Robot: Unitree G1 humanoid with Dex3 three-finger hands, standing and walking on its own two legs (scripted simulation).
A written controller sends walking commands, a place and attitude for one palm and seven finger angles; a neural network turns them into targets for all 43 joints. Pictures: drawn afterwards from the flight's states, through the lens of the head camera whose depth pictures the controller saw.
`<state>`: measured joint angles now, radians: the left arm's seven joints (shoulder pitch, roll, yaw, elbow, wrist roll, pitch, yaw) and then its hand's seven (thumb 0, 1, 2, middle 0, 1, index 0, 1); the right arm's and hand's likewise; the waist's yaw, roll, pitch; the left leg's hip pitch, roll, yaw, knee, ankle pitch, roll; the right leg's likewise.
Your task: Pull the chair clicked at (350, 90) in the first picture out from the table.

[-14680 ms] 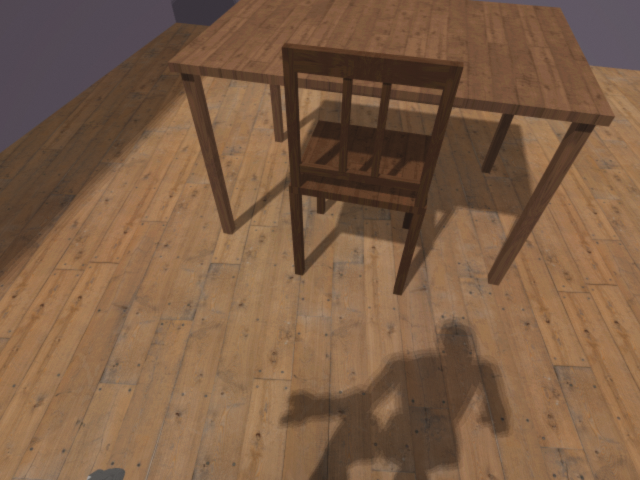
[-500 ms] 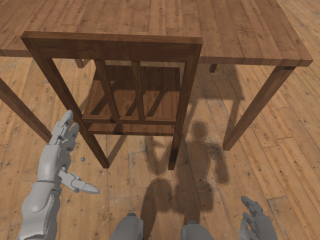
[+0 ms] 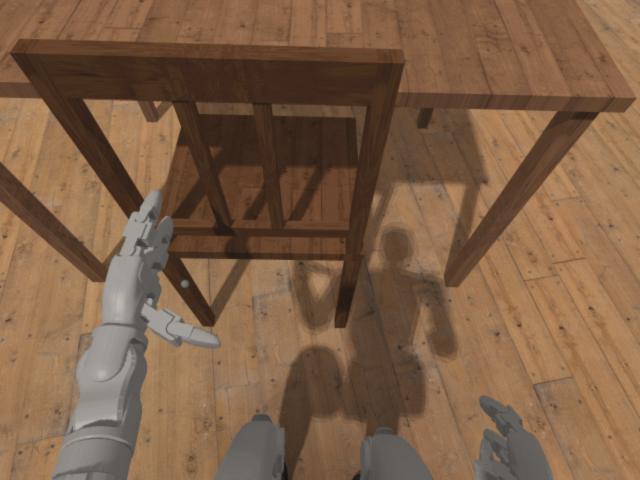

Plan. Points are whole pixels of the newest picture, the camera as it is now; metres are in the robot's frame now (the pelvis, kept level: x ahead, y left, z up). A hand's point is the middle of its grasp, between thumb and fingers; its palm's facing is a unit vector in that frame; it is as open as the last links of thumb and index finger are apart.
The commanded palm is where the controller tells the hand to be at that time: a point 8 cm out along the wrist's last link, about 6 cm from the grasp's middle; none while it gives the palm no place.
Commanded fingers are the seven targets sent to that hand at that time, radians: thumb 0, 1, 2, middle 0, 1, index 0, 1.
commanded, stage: aim the fingers beside a spindle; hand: left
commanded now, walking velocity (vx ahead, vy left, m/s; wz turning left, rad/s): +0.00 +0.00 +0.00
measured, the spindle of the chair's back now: (207, 172) +0.53 +0.19 +0.01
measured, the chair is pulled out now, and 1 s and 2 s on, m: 0.00 0.00 0.00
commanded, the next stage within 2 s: push the fingers through the gap in 1.00 s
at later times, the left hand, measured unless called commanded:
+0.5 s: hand (207, 259) +0.38 +0.16 +0.01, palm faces +0.01 -1.00 -0.04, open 17.0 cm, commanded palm +0.36 +0.21 +0.01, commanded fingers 0.00 -0.50 0.30 -0.06 -0.08 -0.06 -0.08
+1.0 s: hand (205, 265) +0.38 +0.16 +0.01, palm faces +0.00 -1.00 -0.03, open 17.0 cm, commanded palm +0.35 +0.21 +0.01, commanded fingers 0.00 -0.50 0.30 -0.06 -0.08 -0.06 -0.08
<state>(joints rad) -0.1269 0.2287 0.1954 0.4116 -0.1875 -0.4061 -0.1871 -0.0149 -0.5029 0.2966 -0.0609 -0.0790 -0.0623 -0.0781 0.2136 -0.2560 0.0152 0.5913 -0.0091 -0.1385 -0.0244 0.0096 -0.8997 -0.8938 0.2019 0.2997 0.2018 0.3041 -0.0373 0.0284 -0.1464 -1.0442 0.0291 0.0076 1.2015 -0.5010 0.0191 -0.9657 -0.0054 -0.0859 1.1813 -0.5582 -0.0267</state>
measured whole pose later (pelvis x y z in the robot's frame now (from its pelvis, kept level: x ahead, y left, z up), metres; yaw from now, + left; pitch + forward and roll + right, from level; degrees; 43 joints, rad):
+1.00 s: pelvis +0.00 +0.01 -0.01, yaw -1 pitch +22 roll -2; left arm -0.29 0.22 0.19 0.57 -0.15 -0.45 -0.13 -0.01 -0.50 0.30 -0.06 -0.08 -0.06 -0.08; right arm 0.22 -0.25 0.01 0.59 -0.01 -0.06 0.00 0.01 -0.90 -0.89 0.20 0.30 0.20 0.30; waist -0.05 0.03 -0.16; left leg -1.14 0.03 0.02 1.26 -0.51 0.03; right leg -1.06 0.00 -0.07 1.24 -0.57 -0.02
